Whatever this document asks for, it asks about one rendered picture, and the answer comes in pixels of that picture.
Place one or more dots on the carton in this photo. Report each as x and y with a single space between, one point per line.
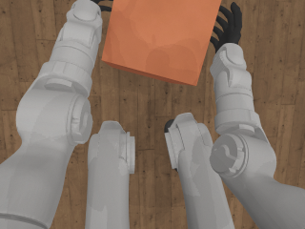
162 39

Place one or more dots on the right robot forearm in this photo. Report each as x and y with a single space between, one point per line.
232 86

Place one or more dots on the robot right hand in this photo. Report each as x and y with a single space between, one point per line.
231 29

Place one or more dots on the robot right shin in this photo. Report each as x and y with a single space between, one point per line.
205 134

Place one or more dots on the robot left shin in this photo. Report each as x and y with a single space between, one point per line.
94 140

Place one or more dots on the robot left hand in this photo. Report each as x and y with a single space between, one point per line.
103 8

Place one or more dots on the left robot upper arm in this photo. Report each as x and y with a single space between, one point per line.
50 124

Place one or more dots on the robot shin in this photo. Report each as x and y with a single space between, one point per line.
94 140
205 134

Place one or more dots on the left robot forearm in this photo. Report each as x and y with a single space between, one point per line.
74 53

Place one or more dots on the right robot upper arm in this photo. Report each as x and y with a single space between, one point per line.
247 167

